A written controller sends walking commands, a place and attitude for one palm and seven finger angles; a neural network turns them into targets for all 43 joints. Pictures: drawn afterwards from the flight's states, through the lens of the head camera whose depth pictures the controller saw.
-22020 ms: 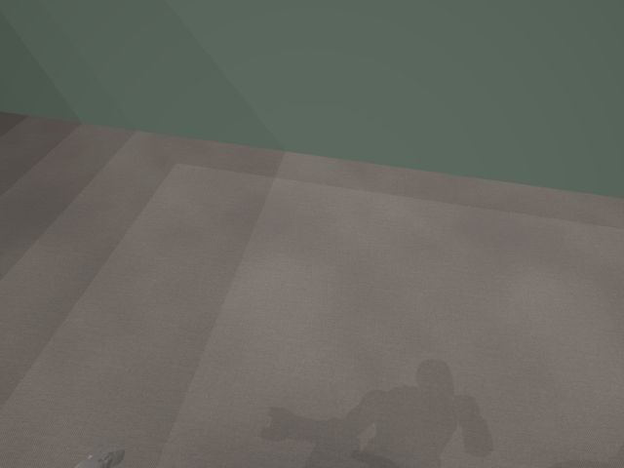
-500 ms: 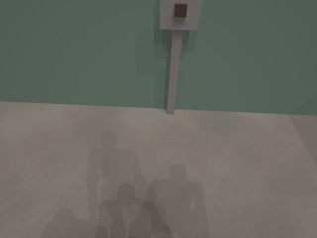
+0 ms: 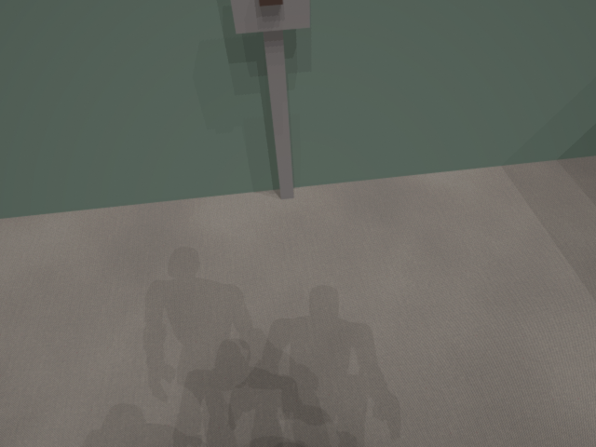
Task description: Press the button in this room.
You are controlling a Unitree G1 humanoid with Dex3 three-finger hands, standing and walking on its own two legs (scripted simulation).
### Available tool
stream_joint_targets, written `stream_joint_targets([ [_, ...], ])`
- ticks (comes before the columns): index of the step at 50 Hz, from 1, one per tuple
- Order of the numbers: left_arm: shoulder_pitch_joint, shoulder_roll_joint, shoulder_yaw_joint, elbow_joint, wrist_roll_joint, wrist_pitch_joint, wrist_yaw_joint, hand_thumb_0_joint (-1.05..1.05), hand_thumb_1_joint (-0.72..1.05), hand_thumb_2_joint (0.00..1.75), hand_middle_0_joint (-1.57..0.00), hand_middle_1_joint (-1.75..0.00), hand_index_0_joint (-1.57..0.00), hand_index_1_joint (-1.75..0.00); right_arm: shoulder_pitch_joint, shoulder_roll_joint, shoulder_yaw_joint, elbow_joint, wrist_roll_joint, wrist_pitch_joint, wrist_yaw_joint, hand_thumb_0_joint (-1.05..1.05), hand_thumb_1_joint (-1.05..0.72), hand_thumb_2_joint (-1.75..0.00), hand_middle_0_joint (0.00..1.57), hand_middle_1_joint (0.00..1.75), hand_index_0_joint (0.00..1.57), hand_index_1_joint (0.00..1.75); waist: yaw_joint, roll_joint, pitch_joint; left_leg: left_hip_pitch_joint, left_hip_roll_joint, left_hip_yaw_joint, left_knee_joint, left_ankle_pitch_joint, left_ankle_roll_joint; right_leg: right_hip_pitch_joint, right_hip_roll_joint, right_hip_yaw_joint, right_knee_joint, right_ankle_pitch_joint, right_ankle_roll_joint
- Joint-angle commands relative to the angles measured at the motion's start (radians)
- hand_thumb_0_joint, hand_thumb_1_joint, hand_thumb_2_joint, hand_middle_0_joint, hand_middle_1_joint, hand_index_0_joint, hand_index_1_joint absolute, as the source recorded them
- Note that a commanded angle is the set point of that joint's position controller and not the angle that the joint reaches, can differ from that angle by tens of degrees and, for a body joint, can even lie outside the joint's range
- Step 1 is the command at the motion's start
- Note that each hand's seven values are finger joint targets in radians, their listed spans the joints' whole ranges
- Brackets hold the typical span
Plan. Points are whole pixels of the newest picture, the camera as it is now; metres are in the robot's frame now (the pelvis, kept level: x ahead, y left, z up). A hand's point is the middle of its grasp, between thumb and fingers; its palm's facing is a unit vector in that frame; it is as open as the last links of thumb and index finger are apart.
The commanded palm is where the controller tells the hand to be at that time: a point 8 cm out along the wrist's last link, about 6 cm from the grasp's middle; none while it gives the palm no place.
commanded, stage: walk to a spot facing it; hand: left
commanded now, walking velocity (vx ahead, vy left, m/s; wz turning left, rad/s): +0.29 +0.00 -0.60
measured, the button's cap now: out of the picture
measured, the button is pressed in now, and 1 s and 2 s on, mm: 0 0 0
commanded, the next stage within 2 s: turn to face it in 1.84 s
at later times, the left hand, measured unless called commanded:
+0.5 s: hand (175, 445) +0.14 +0.21 -0.17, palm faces -0.13 -0.97 -0.19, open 7.4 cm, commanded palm none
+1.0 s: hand (316, 222) +0.58 +0.01 -0.15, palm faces -0.62 -0.75 -0.23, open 7.4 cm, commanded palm none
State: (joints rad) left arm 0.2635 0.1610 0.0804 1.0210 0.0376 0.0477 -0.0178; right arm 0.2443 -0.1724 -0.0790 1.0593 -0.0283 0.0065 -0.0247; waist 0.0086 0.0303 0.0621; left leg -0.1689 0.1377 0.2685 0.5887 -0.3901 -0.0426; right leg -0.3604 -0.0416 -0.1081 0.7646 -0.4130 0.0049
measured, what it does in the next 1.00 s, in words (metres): walks ahead, turning right: left foot, then right foot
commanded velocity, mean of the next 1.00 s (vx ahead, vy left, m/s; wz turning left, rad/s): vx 0.21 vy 0.00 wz -0.60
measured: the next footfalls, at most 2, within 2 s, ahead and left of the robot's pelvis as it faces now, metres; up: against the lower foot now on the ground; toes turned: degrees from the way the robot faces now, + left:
left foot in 0.50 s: +0.31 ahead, +0.12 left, +0.00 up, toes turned -10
right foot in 1.00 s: +0.37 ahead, -0.19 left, +0.00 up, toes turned -42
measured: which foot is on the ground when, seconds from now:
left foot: down 0.00-0.02, up 0.04-0.48, down 0.50-1.00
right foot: down 0.00-0.50, up 0.52-0.98, down 1.00-1.00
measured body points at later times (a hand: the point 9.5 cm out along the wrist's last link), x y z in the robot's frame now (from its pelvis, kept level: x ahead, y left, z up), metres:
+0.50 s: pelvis +0.16 +0.02 +0.00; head +0.21 +0.02 +0.45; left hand +0.15 +0.26 -0.15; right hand +0.28 -0.25 -0.11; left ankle +0.27 +0.13 -0.72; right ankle +0.01 -0.09 -0.72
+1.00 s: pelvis +0.32 -0.04 -0.01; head +0.36 -0.08 +0.44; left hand +0.61 +0.05 -0.13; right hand +0.10 -0.18 -0.15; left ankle +0.28 +0.12 -0.72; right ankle +0.34 -0.17 -0.73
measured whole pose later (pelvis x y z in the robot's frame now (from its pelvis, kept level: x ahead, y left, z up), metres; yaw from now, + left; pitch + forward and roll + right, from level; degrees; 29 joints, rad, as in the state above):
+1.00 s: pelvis +0.32 -0.04 -0.01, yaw -34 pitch +1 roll +1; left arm -0.01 0.24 0.07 0.87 0.03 0.01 -0.04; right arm 0.44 -0.19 -0.07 1.06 -0.02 -0.02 -0.01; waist -0.08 -0.01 0.12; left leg -0.07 0.19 0.38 0.63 -0.47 -0.07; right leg -0.45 -0.04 -0.14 0.62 -0.14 -0.02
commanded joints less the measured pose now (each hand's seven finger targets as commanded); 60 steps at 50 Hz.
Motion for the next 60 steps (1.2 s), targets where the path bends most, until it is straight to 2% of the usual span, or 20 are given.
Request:
stream_joint_targets([
  [1,0.244,0.193,0.029,-0.005,0.002,-0.073,0.004,0.00,0.90,0.90,-0.20,-0.30,-0.20,-0.30,-0.056,-0.109,-0.014,-0.125,0.014,-0.024,0.013,0.00,-0.90,-0.90,0.20,0.30,0.20,0.30,0.115,-0.385,-0.052,-0.383,0.038,-0.006,0.377,-0.108,0.013,0.382,-0.196,0.361,-0.441,0.087,-0.101],
  [2,0.308,0.249,0.032,0.005,-0.023,-0.074,0.021,0.00,0.90,0.90,-0.20,-0.30,-0.20,-0.30,-0.168,-0.097,0.005,-0.199,0.012,-0.025,0.020,0.00,-0.90,-0.90,0.20,0.30,0.20,0.30,0.145,-0.410,-0.015,-0.576,-0.056,-0.115,0.562,-0.266,-0.010,0.408,-0.348,0.655,-0.538,0.249,-0.206],
  [3,0.290,0.246,0.035,-0.008,-0.028,-0.080,0.031,0.00,0.90,0.90,-0.20,-0.30,-0.20,-0.30,-0.203,-0.112,0.003,-0.208,0.011,-0.025,0.018,0.00,-0.90,-0.90,0.20,0.30,0.20,0.30,0.131,-0.313,0.003,-0.588,-0.029,-0.228,0.639,-0.178,-0.004,0.348,-0.352,0.694,-0.564,0.200,-0.229],
  [5,0.182,0.197,0.020,-0.038,-0.024,-0.089,0.029,0.00,0.90,0.90,-0.20,-0.30,-0.20,-0.30,-0.207,-0.126,-0.002,-0.194,0.003,-0.033,0.026,0.00,-0.90,-0.90,0.20,0.30,0.20,0.30,0.072,-0.106,0.042,-0.585,0.014,-0.262,0.651,-0.010,-0.006,0.300,-0.300,0.578,-0.537,0.124,-0.223],
  [10,0.141,0.199,0.009,-0.056,-0.019,-0.111,0.019,0.00,0.90,0.90,-0.20,-0.30,-0.20,-0.30,-0.158,-0.113,0.002,-0.182,0.001,-0.022,0.038,0.00,-0.90,-0.90,0.20,0.30,0.20,0.30,0.023,-0.096,-0.024,-0.489,-0.009,-0.233,0.509,0.118,-0.041,0.296,-0.188,0.365,-0.509,0.386,-0.180],
  [21,0.135,0.235,0.017,-0.051,-0.015,-0.102,0.024,0.00,0.90,0.90,-0.20,-0.30,-0.20,-0.30,-0.309,-0.117,0.018,-0.277,0.015,-0.051,0.046,0.00,-0.90,-0.90,0.20,0.30,0.20,0.30,0.056,-0.167,-0.012,-0.316,-0.074,-0.203,0.086,0.128,-0.020,0.302,-0.159,0.380,-0.429,0.562,-0.171],
  [23,0.076,0.245,0.022,-0.063,-0.022,-0.101,0.024,0.00,0.90,0.90,-0.20,-0.30,-0.20,-0.30,-0.148,-0.152,0.008,-0.230,0.013,-0.065,0.030,0.00,-0.90,-0.90,0.20,0.30,0.20,0.30,-0.025,-0.131,-0.080,-0.056,-0.099,-0.190,-0.088,0.215,-0.008,0.225,-0.105,0.343,-0.278,0.628,-0.131],
  [24,0.057,0.225,0.022,-0.070,-0.026,-0.102,0.019,0.00,0.90,0.90,-0.20,-0.30,-0.20,-0.30,0.010,-0.216,-0.008,-0.184,0.010,-0.071,0.016,0.00,-0.90,-0.90,0.20,0.30,0.20,0.30,-0.087,-0.049,-0.163,0.211,-0.046,-0.234,-0.136,0.253,0.006,0.093,-0.049,0.304,-0.098,0.540,-0.093],
  [25,0.095,0.159,0.017,-0.088,-0.040,-0.098,0.007,0.00,0.90,0.90,-0.20,-0.30,-0.20,-0.30,0.158,-0.343,-0.038,-0.151,-0.007,-0.078,0.007,0.00,-0.90,-0.90,0.20,0.30,0.20,0.30,-0.131,0.245,-0.294,0.460,0.256,-0.564,-0.150,0.269,0.093,-0.144,0.085,0.177,0.205,0.087,-0.040],
  [26,0.085,0.138,0.008,-0.110,-0.034,-0.108,0.001,0.00,0.90,0.90,-0.20,-0.30,-0.20,-0.30,0.226,-0.362,-0.030,-0.139,0.000,-0.065,0.011,0.00,-0.90,-0.90,0.20,0.30,0.20,0.30,-0.132,0.289,-0.296,0.450,0.399,-0.724,-0.235,0.282,0.172,-0.263,0.099,0.151,0.426,-0.208,-0.025],
  [29,-0.029,0.151,0.012,-0.114,-0.015,-0.086,-0.020,0.00,0.90,0.90,-0.20,-0.30,-0.20,-0.30,0.015,-0.209,0.002,-0.180,0.006,-0.066,0.016,0.00,-0.90,-0.90,0.20,0.30,0.20,0.30,-0.053,0.152,-0.035,0.062,0.316,-0.551,-0.366,-0.036,0.156,-0.309,-0.042,0.137,0.575,-0.015,-0.014],
  [33,-0.016,0.095,0.011,-0.119,-0.007,-0.041,-0.034,0.00,0.90,0.90,-0.20,-0.30,-0.20,-0.30,0.025,-0.148,0.012,-0.152,0.006,-0.089,0.008,0.00,-0.90,-0.90,0.20,0.30,0.20,0.30,-0.001,0.116,-0.035,-0.002,0.228,-0.253,-0.365,0.236,0.120,-0.272,-0.073,0.106,0.515,0.153,0.017],
  [44,-0.275,0.082,-0.008,-0.205,-0.011,-0.031,-0.031,0.00,0.90,0.90,-0.20,-0.30,-0.20,-0.30,0.171,-0.172,-0.013,-0.066,0.001,-0.067,0.010,0.00,-0.90,-0.90,0.20,0.30,0.20,0.30,-0.060,0.107,0.020,0.116,0.219,-0.017,-0.230,0.722,0.124,-0.199,-0.022,-0.024,0.017,0.210,0.018],
  [48,-0.089,0.146,0.009,-0.162,-0.008,-0.056,-0.021,0.00,0.90,0.90,-0.20,-0.30,-0.20,-0.30,0.148,-0.216,-0.027,-0.088,0.011,-0.054,0.011,0.00,-0.90,-0.90,0.20,0.30,0.20,0.30,0.039,0.106,-0.123,0.144,0.202,0.044,0.114,0.908,0.069,0.110,0.050,-0.069,-0.216,0.262,-0.027],
  [49,0.037,0.228,0.024,-0.125,-0.004,-0.073,-0.010,0.00,0.90,0.90,-0.20,-0.30,-0.20,-0.30,0.161,-0.201,-0.023,-0.104,0.021,-0.048,0.020,0.00,-0.90,-0.90,0.20,0.30,0.20,0.30,0.098,-0.021,-0.215,-0.064,0.176,0.043,0.347,0.706,0.022,0.416,-0.029,0.017,-0.272,0.528,-0.057],
  [50,0.142,0.348,0.047,-0.099,-0.013,-0.085,0.005,0.00,0.90,0.90,-0.20,-0.30,-0.20,-0.30,0.167,-0.129,-0.004,-0.146,0.032,-0.043,0.022,0.00,-0.90,-0.90,0.20,0.30,0.20,0.30,0.124,-0.252,-0.338,-0.407,-0.002,0.006,0.657,-0.193,-0.042,0.704,-0.338,0.439,-0.204,1.146,-0.193],
  [51,0.159,0.380,0.049,-0.087,-0.043,-0.076,0.022,0.00,0.90,0.90,-0.20,-0.30,-0.20,-0.30,0.098,-0.141,0.001,-0.171,0.034,-0.036,0.006,0.00,-0.90,-0.90,0.20,0.30,0.20,0.30,0.126,-0.207,-0.367,-0.451,-0.022,-0.152,0.792,-0.287,-0.047,0.678,-0.413,0.460,-0.217,1.439,-0.268],
  [52,0.108,0.372,0.048,-0.115,-0.042,-0.072,0.028,0.00,0.90,0.90,-0.20,-0.30,-0.20,-0.30,0.087,-0.140,0.007,-0.182,0.033,-0.034,0.004,0.00,-0.90,-0.90,0.20,0.30,0.20,0.30,0.102,-0.241,-0.396,-0.478,-0.006,-0.246,0.828,-0.216,-0.049,0.673,-0.377,0.481,-0.241,1.221,-0.269],
  [56,-0.126,0.259,0.014,-0.175,-0.031,-0.063,0.037,0.00,0.90,0.90,-0.20,-0.30,-0.20,-0.30,0.056,-0.142,0.010,-0.154,0.005,0.007,0.007,0.00,-0.90,-0.90,0.20,0.30,0.20,0.30,-0.019,-0.091,-0.146,-0.358,0.043,-0.232,0.669,-0.014,-0.056,0.181,-0.226,0.310,-0.394,0.653,-0.183],
  [60,-0.132,0.252,0.015,-0.168,-0.018,-0.070,0.025,0.00,0.90,0.90,-0.20,-0.30,-0.20,-0.30,0.040,-0.129,0.010,-0.169,0.005,0.014,0.016,0.00,-0.90,-0.90,0.20,0.30,0.20,0.30,-0.036,-0.125,-0.107,-0.292,0.004,-0.221,0.525,0.025,-0.055,0.025,-0.165,0.341,-0.468,0.323,-0.188],
])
